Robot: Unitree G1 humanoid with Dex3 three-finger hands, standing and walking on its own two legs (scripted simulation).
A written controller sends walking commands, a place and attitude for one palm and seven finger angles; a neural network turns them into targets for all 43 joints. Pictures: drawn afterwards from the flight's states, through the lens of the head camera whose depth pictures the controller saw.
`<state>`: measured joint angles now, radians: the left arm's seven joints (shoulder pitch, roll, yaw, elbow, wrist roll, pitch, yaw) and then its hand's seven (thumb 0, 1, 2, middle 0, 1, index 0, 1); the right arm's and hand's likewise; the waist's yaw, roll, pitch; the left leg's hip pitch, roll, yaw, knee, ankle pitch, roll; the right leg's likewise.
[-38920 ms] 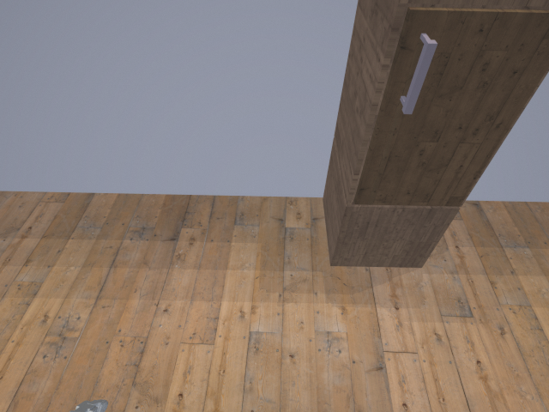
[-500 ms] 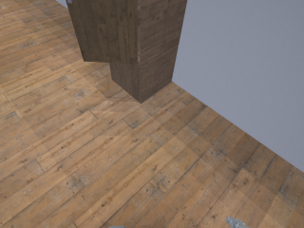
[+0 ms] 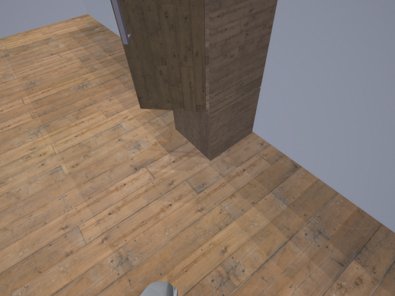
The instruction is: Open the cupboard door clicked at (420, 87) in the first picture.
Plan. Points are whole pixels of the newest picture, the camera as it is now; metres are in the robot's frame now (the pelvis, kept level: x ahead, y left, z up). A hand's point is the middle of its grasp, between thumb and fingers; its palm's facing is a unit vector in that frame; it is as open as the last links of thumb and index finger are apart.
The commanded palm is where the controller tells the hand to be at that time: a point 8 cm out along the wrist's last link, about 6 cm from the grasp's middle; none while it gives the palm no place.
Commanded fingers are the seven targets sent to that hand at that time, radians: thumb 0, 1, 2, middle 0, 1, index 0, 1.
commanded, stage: take the last steps up to it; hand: left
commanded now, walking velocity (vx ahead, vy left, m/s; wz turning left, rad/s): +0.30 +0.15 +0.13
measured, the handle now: (122, 19) +1.03 +0.34 +0.12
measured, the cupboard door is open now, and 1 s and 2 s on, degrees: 44 44 44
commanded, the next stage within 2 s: come to a stop and stand still in 0.92 s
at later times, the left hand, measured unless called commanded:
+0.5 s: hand (87, 274) +0.20 +0.30 -0.18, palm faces +0.12 -0.97 -0.20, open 7.4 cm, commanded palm none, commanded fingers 0.00 0.90 0.90 -0.20 -0.30 -0.20 -0.30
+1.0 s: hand (112, 207) +0.38 +0.28 -0.16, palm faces +0.07 -0.97 -0.22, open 7.1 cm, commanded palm none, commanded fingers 0.00 0.90 0.90 -0.20 -0.30 -0.20 -0.30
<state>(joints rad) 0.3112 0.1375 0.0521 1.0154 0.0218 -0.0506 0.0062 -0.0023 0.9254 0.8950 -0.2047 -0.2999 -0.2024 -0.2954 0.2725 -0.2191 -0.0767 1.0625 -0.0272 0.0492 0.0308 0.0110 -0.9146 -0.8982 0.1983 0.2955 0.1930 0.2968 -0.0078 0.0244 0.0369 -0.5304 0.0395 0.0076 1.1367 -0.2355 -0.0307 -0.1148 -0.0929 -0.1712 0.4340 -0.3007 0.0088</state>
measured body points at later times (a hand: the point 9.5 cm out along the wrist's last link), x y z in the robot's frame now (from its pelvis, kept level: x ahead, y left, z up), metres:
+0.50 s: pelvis +0.17 +0.11 -0.01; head +0.20 +0.11 +0.44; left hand +0.19 +0.35 -0.16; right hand +0.24 -0.12 -0.16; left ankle +0.18 +0.20 -0.74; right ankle +0.18 +0.00 -0.67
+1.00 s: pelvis +0.36 +0.10 +0.00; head +0.39 +0.08 +0.45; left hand +0.37 +0.33 -0.14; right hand +0.36 -0.13 -0.16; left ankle +0.38 +0.25 -0.68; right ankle +0.34 +0.01 -0.74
